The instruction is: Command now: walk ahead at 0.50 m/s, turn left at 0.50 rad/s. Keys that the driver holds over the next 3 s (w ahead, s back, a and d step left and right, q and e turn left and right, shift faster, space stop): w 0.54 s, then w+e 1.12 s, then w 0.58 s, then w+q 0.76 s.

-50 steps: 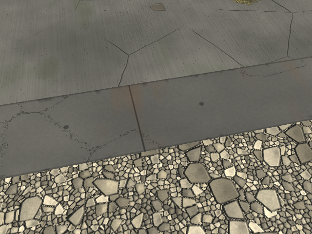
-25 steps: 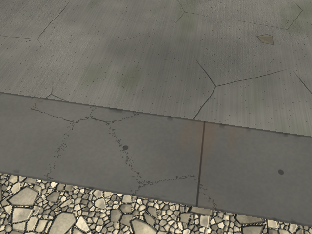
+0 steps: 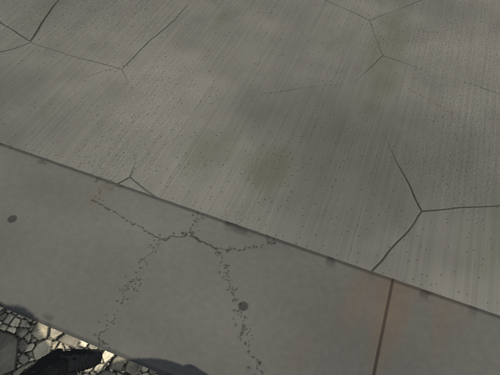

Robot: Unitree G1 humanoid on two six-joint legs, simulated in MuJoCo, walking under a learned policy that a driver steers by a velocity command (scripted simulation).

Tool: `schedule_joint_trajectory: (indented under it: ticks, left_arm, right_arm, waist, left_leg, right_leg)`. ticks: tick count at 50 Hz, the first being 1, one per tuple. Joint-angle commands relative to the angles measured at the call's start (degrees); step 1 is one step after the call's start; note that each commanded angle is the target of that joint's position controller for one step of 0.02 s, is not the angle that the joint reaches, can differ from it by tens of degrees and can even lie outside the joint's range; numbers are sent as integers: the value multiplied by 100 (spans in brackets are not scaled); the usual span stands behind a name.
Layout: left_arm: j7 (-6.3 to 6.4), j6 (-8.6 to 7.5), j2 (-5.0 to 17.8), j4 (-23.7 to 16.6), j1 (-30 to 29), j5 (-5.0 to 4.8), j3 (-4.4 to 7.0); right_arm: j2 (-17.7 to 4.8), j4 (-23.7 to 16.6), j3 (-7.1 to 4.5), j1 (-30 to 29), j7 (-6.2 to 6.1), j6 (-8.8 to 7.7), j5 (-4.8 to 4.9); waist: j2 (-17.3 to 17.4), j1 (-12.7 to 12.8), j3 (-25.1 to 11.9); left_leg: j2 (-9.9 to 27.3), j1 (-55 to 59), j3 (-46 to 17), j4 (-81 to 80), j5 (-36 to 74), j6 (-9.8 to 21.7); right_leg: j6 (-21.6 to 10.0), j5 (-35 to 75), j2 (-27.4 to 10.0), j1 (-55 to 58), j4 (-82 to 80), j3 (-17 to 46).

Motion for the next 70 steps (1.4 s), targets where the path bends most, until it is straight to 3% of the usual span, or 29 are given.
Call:
schedule_joint_trajectory:
  ticks: [1, 6, 8, 9, 10, 11, 12, 14, 18, 24, 30, 32, 34, 35, 36, 37, 38, 40, 43, 49, 56, 58, 60, 61, 62, 63, 64, 66, 70]
  left_arm:
    - [-83, -117, 298, -507, -616, -58, 19]
    - [-192, -238, 556, -570, -497, -50, 76]
    - [-152, -281, 809, -325, 447, -1, 210]
    - [-126, -285, 1060, -211, 1369, 78, 277]
    - [-136, -218, 1526, 17, 2148, 105, 424]
    - [-200, -193, 1086, 147, 2278, -87, 322]
    - [-183, -166, 705, 71, 1900, -149, 211]
    - [-163, -77, 470, -34, 1243, -33, 91]
    - [-143, -133, 491, 72, 1224, -22, 56]
    - [-52, -44, 785, 298, 1666, -127, 108]
    - [-16, 143, 853, 603, 2305, -187, 101]
    - [24, 209, 995, 608, 2227, -191, 146]
    - [37, 217, 899, 520, 2035, -152, 94]
    - [38, 187, 506, 297, 1958, 13, -51]
    - [13, 88, -33, 275, 2801, -125, -197]
    - [14, 56, 638, 364, 2453, -264, -34]
    - [13, 52, 829, 205, 1962, -317, 48]
    - [46, 133, 670, 163, 1649, -195, 80]
    - [17, 335, 337, 126, 1836, -227, 64]
    - [-93, 376, 193, -210, 1087, -161, 33]
    - [-317, 370, 242, -790, -10, -149, -2]
    - [-338, 398, 412, -852, 214, -142, 90]
    - [-280, 425, 852, -547, 1582, -176, 364]
    - [-157, 486, 1384, -332, 2503, -185, 581]
    - [-138, 431, 1988, -394, 2233, -224, 638]
    - [-176, 339, 1472, -586, 2389, -172, 480]
    - [-196, 254, 1152, -536, 2196, -125, 383]
    - [-179, 222, 745, -636, 1471, -136, 252]
    - [-63, 175, 779, -793, 1247, -75, 244]
  right_arm:
    - [-956, -253, -243, 118, -58, -65, 20]
    - [-919, -73, -229, 330, -103, 9, -17]
    - [-829, -132, -180, 166, -84, 41, -37]
    - [-661, -263, -86, 87, -69, 37, -106]
    - [-240, -252, 36, 981, -50, -39, 12]
    - [-517, -187, 34, 997, -48, -100, 89]
    - [-933, -271, -70, 299, -33, -116, 134]
    - [-862, -473, -63, -468, -18, -140, -28]
    - [-486, -438, -16, -313, 7, -86, -60]
    - [-259, -741, 107, -1420, 65, -162, -85]
    - [-355, -1085, 99, -2318, 234, -262, -5]
    - [-545, -1040, 27, -2037, 254, -314, -13]
    - [-999, -675, -195, -667, 173, -339, -84]
    - [-1461, -540, -316, 420, 89, -311, -186]
    - [-1633, -421, -333, 519, 125, -241, -186]
    - [-1042, -476, -197, 433, 117, -217, -147]
    - [-834, -469, -118, 89, 97, -224, -103]
    - [-542, -450, -26, -575, 129, -261, -141]
    - [-507, -320, -58, -905, 133, -379, -171]
    - [-814, -52, -168, -788, 15, -368, -194]
    - [-1160, 233, -291, -297, -33, -134, -4]
    - [-1329, 219, -335, -384, -58, -50, 42]
    - [-1346, 173, -318, -533, -84, 41, 85]
    - [-1108, 77, -216, -420, -103, 4, -53]
    - [-250, -257, 57, 118, -19, -162, -250]
    - [-727, -297, 3, -523, 60, -386, -18]
    - [-975, -456, -64, -1040, 98, -493, 179]
    - [-904, -347, -67, -1120, 10, -531, -87]
    - [-791, -355, -90, -891, 20, -301, -184]
  waist:
    - [770, -79, -86]
    - [948, 7, -34]
    - [926, 499, -570]
    - [567, 907, -1405]
    - [-1063, 720, -2242]
    - [-1290, 796, -2118]
    - [-611, 878, -1140]
    - [17, 640, -230]
    - [-275, 347, -196]
    - [-122, 665, -59]
    - [-159, 859, 188]
    - [-270, 597, 39]
    - [-192, -140, -880]
    - [521, -537, -1867]
    - [2077, -103, -2613]
    - [1368, -314, -2108]
    - [1113, -268, -1278]
    - [666, 78, -504]
    - [859, 419, -232]
    - [520, 326, 46]
    - [470, 0, 340]
    - [659, 235, 59]
    - [617, 1035, -705]
    - [11, 1368, -1240]
    - [-1438, 581, -1723]
    - [-647, 1048, -2261]
    - [-366, 1088, -1430]
    - [277, 610, -620]
    - [83, 240, -468]
  left_leg:
    - [1242, -407, -870, -533, 895, 701]
    - [1682, 566, -1327, 132, 1586, 596]
    - [1319, 570, -1083, 1176, 3007, 395]
    - [998, -173, -801, 2583, 2399, 203]
    - [86, -2340, -238, 4745, -208, -306]
    - [112, -3327, -505, 5453, -2065, -319]
    - [438, -3751, -522, 5748, -1646, -276]
    - [908, -3531, -87, 5176, -856, -264]
    - [1238, -2960, 169, 4248, -358, -369]
    - [1147, -2872, 485, 2118, 1388, -519]
    - [866, -2740, 521, 1104, 1283, -397]
    - [747, -2180, 535, 869, 911, -286]
    - [786, 66, 560, 769, 1119, 23]
    - [2005, 1860, -663, 1049, 1339, 395]
    - [3130, 3279, -2966, 474, 200, 1141]
    - [2914, 2807, -2959, 134, -563, 944]
    - [2732, 2069, -2090, -26, -458, 727]
    - [2278, 719, -1028, -490, 237, 558]
    - [2166, -115, -178, -991, 850, 631]
    - [2001, -6, 1079, -1179, 1558, 517]
    - [2310, 1096, 1644, -744, 2200, 292]
    - [2312, 1305, 1814, -16, 3991, 157]
    - [2014, 866, 2087, 1930, 4940, -110]
    - [1764, -539, 2111, 3711, 3221, -408]
    - [547, -3116, 1442, 5639, -2033, -752]
    - [521, -3727, 185, 6160, -2189, -629]
    - [767, -4162, 181, 6040, -1622, -476]
    - [1196, -3523, 209, 5045, -813, -402]
    - [1248, -2764, 263, 4126, -316, -701]
  right_leg:
    - [-30, 739, 325, 698, -699, -283]
    - [-391, -132, 355, 792, -1107, -293]
    - [-716, -171, 471, 2126, -1352, -486]
    - [-1100, -30, -275, 3673, -1071, 270]
    - [-2101, -941, -1519, 5877, -1323, 2723]
    - [-2184, -2299, -1800, 6000, -2083, 4009]
    - [-1882, -2822, -1603, 5222, -2189, 3266]
    - [-1647, -1915, -1134, 3670, -2491, 2014]
    - [-1640, -468, -756, 2911, -2901, 994]
    - [-1445, 388, -482, 3017, -3058, 50]
    - [-1346, 503, -830, 3744, -2624, 300]
    - [-1241, 1009, -911, 3883, -2237, 443]
    - [-951, 1807, -448, 3249, -702, 126]
    - [-703, 59, 20, 2014, 1139, -163]
    - [-463, -3439, 696, 108, 2784, -187]
    - [-462, -3391, 398, -414, 3382, 261]
    - [-475, -2846, 190, -670, 3439, 146]
    - [-417, -2068, -157, -292, 3041, 37]
    - [-295, -1669, -367, 176, 2814, 30]
    - [-239, -119, -330, -96, 1264, -100]
    - [-603, -431, -82, -157, -51, -709]
    - [-824, -1035, 264, 429, -97, -1040]
    - [-1172, -931, 816, 2357, -521, -1281]
    - [-1504, -806, 266, 4125, -667, -186]
    - [-2605, -1855, -1130, 5867, -1315, 3142]
    - [-2676, -2470, -1429, 6081, -2132, 4174]
    - [-2378, -2026, -1304, 5560, -2224, 3371]
    - [-1957, -825, -779, 3954, -2240, 2048]
    - [-2030, 433, -493, 2758, -2534, 1342]
Next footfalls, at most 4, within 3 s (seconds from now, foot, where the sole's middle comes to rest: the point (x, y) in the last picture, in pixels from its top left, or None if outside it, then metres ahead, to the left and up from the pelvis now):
0.18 right None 0.29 -0.14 -0.78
0.68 left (184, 342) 0.56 0.13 -0.78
1.22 right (280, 256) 0.81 -0.16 -0.78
1.70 left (248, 171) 1.15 -0.08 -0.78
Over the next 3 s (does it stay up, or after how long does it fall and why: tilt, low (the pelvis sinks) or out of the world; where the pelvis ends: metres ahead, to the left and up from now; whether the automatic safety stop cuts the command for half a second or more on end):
stays up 1.56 -0.44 0.00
